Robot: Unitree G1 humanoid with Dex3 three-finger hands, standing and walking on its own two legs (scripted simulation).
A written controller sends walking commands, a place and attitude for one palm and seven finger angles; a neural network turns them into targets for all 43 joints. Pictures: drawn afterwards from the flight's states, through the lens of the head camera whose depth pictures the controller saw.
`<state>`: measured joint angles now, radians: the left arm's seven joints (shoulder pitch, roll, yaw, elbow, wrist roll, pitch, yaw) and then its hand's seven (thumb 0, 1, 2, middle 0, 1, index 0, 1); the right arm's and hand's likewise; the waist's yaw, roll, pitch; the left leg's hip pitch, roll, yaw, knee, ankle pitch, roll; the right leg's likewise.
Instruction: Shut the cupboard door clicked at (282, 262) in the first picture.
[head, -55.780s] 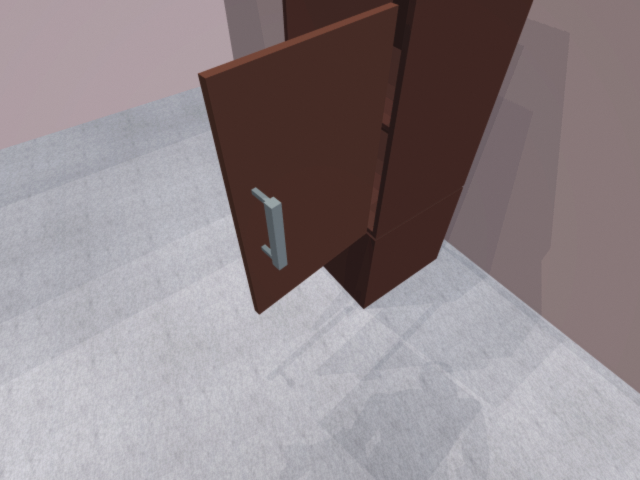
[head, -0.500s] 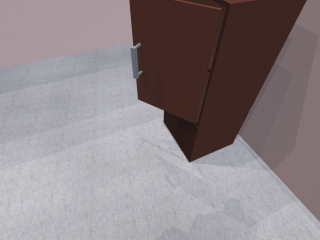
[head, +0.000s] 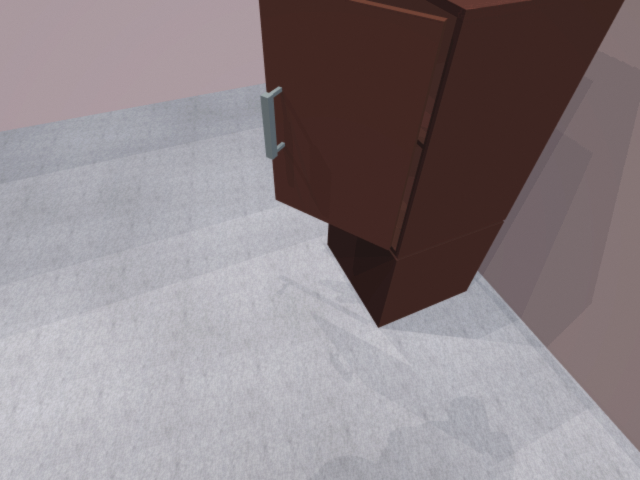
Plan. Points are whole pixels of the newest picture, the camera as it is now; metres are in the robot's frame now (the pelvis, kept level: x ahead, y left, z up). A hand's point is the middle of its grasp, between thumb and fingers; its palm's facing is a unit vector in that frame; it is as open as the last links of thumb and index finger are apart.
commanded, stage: walk to a spot facing it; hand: left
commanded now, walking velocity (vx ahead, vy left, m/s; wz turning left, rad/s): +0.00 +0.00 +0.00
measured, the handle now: (274, 123) +0.90 +0.16 -0.05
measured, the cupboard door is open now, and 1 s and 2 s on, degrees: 34 34 34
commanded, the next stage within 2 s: none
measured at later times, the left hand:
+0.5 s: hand out of the picture +0.01 +0.23 -0.20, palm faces +0.20 -0.95 -0.22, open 7.4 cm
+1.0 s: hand out of the picture -0.04 +0.17 -0.16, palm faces +0.47 -0.83 -0.29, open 7.4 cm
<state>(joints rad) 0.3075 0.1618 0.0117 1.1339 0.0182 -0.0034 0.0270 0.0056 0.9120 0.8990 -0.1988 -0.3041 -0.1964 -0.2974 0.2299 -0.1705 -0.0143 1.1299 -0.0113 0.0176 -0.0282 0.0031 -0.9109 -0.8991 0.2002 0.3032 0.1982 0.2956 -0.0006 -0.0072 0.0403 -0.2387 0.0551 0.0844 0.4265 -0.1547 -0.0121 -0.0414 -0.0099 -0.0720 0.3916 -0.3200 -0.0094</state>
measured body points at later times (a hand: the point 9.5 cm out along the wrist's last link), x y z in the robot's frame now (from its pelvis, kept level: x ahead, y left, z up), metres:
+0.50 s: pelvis -0.01 +0.02 -0.02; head +0.04 +0.05 +0.43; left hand +0.00 +0.28 -0.18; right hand +0.07 -0.21 -0.16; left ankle +0.03 +0.12 -0.74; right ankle -0.05 -0.12 -0.68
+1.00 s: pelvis -0.01 -0.04 +0.00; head +0.04 -0.04 +0.44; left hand -0.07 +0.21 -0.13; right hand +0.18 -0.25 -0.15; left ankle -0.06 +0.08 -0.66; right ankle +0.02 -0.15 -0.74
